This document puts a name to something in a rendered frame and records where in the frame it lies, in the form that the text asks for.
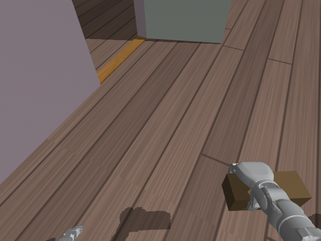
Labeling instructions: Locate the carton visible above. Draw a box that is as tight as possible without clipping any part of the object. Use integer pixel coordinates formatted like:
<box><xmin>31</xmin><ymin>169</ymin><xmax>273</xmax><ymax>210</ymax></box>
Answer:
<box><xmin>222</xmin><ymin>171</ymin><xmax>312</xmax><ymax>211</ymax></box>

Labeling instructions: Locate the left robot hand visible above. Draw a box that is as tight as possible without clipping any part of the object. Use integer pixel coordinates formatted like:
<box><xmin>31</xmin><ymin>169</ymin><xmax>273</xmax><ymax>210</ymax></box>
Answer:
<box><xmin>58</xmin><ymin>225</ymin><xmax>83</xmax><ymax>241</ymax></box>

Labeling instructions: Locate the right robot arm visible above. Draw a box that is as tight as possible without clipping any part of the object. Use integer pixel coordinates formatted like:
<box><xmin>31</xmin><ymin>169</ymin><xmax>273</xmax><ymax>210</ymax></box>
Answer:
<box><xmin>252</xmin><ymin>179</ymin><xmax>321</xmax><ymax>241</ymax></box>

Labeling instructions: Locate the right robot hand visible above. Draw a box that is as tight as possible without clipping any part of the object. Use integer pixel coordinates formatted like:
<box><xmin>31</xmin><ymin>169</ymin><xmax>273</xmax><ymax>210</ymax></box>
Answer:
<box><xmin>228</xmin><ymin>162</ymin><xmax>274</xmax><ymax>211</ymax></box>

